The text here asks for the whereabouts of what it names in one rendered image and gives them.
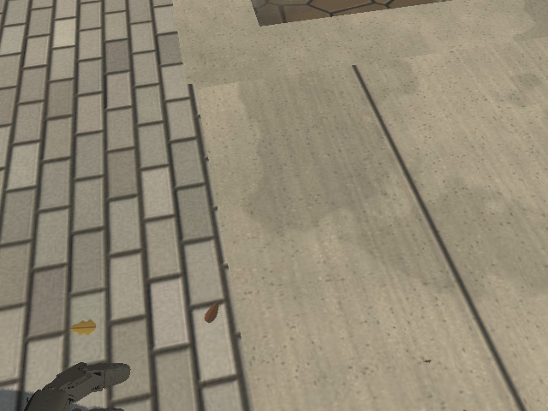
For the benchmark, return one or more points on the left robot hand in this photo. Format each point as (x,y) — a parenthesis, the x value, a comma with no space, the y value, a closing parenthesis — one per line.
(75,383)

